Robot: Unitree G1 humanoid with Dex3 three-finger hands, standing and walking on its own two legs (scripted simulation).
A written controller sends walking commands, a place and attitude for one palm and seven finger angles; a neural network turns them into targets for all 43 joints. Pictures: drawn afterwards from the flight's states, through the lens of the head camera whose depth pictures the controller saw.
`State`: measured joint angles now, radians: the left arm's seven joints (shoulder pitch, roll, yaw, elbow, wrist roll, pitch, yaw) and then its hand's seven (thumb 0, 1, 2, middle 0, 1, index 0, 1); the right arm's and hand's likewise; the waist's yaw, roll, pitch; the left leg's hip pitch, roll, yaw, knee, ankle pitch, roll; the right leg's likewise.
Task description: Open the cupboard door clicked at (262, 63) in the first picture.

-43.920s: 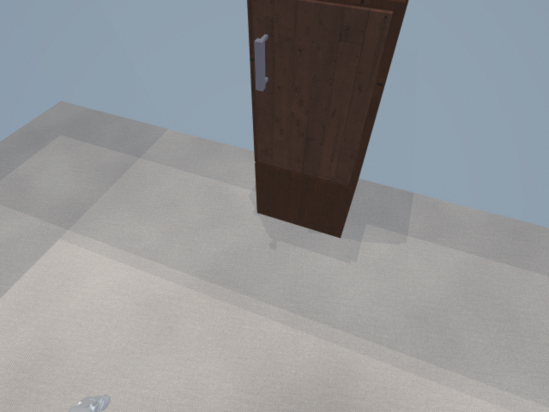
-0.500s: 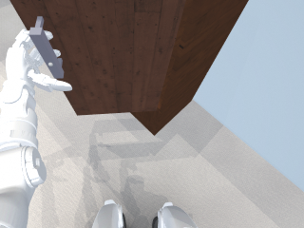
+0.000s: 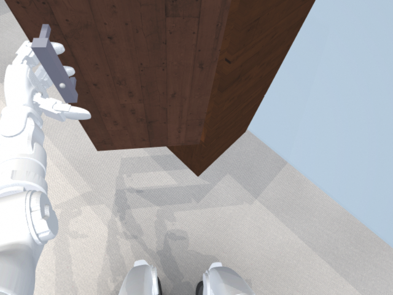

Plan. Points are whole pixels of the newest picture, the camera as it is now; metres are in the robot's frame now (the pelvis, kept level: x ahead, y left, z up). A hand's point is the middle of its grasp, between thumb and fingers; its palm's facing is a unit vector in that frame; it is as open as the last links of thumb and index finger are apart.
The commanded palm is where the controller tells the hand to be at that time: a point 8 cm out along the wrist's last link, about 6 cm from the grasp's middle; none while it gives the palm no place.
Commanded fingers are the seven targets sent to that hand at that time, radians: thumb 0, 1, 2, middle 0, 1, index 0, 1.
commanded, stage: slide the fingers in behind the handle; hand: left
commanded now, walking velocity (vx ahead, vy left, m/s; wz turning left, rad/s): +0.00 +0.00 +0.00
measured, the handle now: (59, 66) +0.56 +0.23 +0.08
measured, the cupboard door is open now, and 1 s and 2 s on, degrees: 51 51 96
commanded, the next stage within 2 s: close the thumb around the handle in 0.02 s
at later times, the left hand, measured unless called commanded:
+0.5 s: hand (61, 85) +0.51 +0.22 +0.08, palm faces +0.04 -1.00 +0.00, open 9.9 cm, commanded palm +0.49 +0.26 +0.08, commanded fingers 0.00 0.62 0.78 -0.38 -1.32 -0.38 -1.32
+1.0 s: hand (68, 85) +0.51 +0.21 +0.08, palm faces +0.04 -1.00 +0.01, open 5.7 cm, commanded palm +0.48 +0.25 +0.08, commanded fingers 0.00 0.90 0.90 -0.40 -1.35 -0.40 -1.35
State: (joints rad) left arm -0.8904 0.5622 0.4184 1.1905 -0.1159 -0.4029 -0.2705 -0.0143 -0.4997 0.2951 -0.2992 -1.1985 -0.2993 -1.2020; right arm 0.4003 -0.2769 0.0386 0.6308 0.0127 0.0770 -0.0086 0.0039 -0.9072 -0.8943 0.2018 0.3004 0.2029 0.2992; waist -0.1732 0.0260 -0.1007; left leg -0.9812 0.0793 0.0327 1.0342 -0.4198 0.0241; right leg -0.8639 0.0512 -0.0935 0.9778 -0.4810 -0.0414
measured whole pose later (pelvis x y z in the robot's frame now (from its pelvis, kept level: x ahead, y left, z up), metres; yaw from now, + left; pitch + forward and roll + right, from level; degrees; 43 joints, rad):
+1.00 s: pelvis +0.00 +0.01 +0.00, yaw -1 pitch +21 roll -4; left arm -0.90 0.53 0.41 1.18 -0.11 -0.40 -0.23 0.00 0.70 0.83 -0.36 -1.35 -0.37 -1.35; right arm 0.40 -0.27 0.04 0.61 0.01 0.08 0.00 0.00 -0.91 -0.89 0.20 0.30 0.20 0.30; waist -0.18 0.03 -0.10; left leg -0.99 0.07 0.05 1.04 -0.43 0.04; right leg -0.87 0.05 -0.08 0.98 -0.48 -0.02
